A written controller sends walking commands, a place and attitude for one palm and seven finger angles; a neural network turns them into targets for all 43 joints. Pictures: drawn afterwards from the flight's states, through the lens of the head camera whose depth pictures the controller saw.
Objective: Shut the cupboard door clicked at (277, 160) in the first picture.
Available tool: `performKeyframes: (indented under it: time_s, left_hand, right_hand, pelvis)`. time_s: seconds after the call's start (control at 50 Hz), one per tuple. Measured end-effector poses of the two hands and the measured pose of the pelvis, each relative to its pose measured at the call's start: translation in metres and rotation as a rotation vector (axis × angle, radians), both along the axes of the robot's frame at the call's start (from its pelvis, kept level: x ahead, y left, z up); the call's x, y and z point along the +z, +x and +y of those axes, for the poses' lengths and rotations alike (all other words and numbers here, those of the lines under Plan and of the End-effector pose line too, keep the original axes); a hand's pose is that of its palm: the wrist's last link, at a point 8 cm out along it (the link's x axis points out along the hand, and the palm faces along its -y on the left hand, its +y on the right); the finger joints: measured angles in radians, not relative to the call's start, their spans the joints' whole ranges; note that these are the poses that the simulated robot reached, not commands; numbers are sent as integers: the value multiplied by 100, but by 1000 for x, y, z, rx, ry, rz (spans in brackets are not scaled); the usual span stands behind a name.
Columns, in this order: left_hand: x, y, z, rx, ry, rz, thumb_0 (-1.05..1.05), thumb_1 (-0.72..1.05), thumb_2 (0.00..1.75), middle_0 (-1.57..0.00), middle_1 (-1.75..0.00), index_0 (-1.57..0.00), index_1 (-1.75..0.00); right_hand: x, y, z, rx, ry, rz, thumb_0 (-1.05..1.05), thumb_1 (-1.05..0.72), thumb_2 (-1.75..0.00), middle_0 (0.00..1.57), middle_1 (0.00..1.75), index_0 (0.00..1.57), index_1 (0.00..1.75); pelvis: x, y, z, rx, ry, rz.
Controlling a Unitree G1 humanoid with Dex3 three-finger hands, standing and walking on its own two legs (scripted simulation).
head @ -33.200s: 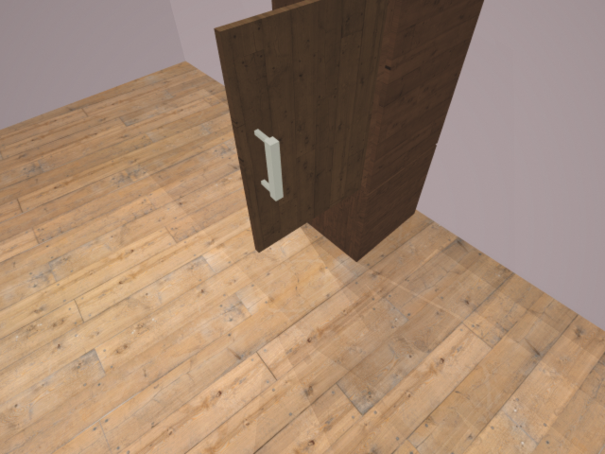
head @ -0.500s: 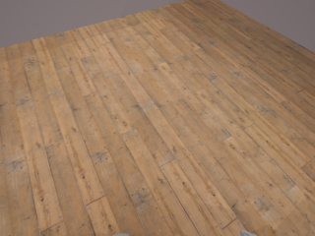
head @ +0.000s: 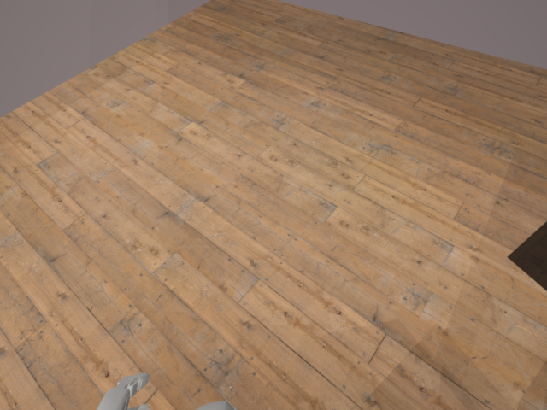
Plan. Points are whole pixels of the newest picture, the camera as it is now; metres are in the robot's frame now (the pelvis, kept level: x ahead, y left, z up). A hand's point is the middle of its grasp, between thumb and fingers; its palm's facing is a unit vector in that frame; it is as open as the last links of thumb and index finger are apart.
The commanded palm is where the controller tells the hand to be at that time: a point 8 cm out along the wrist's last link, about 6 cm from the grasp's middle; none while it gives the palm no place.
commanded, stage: turn to face it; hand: left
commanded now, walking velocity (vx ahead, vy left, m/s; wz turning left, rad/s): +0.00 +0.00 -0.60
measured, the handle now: out of the picture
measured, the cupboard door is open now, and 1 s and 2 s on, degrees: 66 66 66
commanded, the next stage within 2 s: take the last steps up to it in 1.52 s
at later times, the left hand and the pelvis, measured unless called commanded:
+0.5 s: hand (155, 394) +0.16 +0.22 -0.16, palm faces -0.24 -0.95 -0.20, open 7.4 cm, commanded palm none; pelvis +0.03 +0.03 +0.02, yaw -17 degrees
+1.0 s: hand (230, 353) +0.23 +0.10 -0.14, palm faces -0.55 -0.80 -0.25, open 7.4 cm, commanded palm none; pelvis +0.04 -0.02 +0.02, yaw -35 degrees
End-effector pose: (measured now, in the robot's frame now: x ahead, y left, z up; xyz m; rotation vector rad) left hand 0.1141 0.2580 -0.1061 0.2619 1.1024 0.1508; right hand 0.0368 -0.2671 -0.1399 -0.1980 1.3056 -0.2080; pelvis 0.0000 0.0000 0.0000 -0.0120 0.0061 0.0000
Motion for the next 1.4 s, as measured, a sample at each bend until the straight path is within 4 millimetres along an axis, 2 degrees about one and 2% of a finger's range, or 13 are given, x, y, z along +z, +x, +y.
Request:
performKeyframes:
  time_s: [0.18, 0.34, 0.46, 0.56, 0.64, 0.74, 0.8, 0.88, 1.0, 1.1, 1.2, 1.28, 1.4]
  left_hand:
    - [-3, 1, -23, -65, -40, 81, 0, 91, 90, -20, -30, -20, -30]
    - [-31, 14, -3, -108, -84, 146, 0, 90, 90, -20, -30, -20, -30]
    - [-29, 45, 11, -179, -75, 165, 0, 91, 90, -20, -30, -20, -30]
    - [-17, 76, 4, -253, -57, 147, 0, 91, 90, -20, -30, -19, -30]
    - [-11, 104, -19, -333, -38, 120, 0, 91, 90, -20, -30, -19, -30]
    - [-6, 135, -66, -446, -9, 46, 0, 91, 90, -20, -30, -19, -30]
    - [-3, 142, -89, -495, 7, 11, 0, 91, 90, -20, -30, -19, -30]
    - [4, 137, -106, -525, 15, 39, 0, 91, 90, -20, -30, -20, -30]
    - [-2, 132, -118, -569, -8, 98, 0, 91, 90, -20, -30, -20, -30]
    - [-13, 140, -113, -594, -31, 137, 0, 90, 90, -20, -30, -20, -30]
    - [-34, 165, -100, -618, -41, 175, 0, 90, 90, -20, -30, -20, -30]
    - [-33, 189, -100, -669, -31, 182, 0, 91, 90, -20, -30, -20, -30]
    - [-18, 220, -115, -741, -21, 152, 0, 91, 90, -20, -30, -19, -30]
  right_hand:
    - [27, 23, -5, -53, -13, -91, 1, -91, -90, 19, 30, 19, 30]
    - [38, 42, 20, -98, -65, -181, 1, -91, -90, 20, 30, 20, 30]
    - [48, 20, 40, -144, -75, -148, 1, -91, -90, 20, 30, 20, 30]
    - [47, -12, 44, -233, -60, -100, 1, -91, -90, 20, 30, 20, 30]
    - [37, -44, 40, -323, -38, -63, 1, -90, -90, 20, 30, 20, 30]
    - [9, -87, 22, -435, 0, -22, 1, -90, -90, 20, 30, 20, 30]
    - [-3, -102, 9, -488, 7, 10, 1, -91, -90, 20, 30, 20, 30]
    - [7, -101, -2, -527, -1, -9, 1, -91, -90, 20, 30, 20, 30]
    - [25, -80, -11, -556, -30, -90, 1, -91, -90, 19, 30, 19, 30]
    - [35, -58, -10, -577, -66, -136, 1, -91, -90, 19, 30, 19, 30]
    - [41, -41, 4, -602, -126, -182, 1, -91, -90, 20, 30, 20, 30]
    - [50, -48, 26, -628, -131, -157, 1, -91, -90, 20, 30, 20, 30]
    - [51, -79, 59, -718, -98, -82, 1, -91, -90, 20, 30, 20, 30]
  pelvis:
    - [15, 8, -2, -98, 21, 18]
    - [5, 24, 24, -195, 0, 32]
    - [13, 29, 32, -276, -16, 23]
    - [19, 33, 31, -342, -31, 20]
    - [16, 33, 23, -397, -26, 15]
    - [2, 33, 0, -463, 2, 8]
    - [-3, 31, -8, -498, 1, 7]
    - [8, 32, -14, -544, 18, 10]
    - [16, 40, -17, -604, 26, 17]
    - [14, 54, -10, -658, 16, 21]
    - [4, 75, 4, -719, 1, 31]
    - [11, 82, 10, -774, -15, 20]
    - [20, 87, 12, -830, -32, 28]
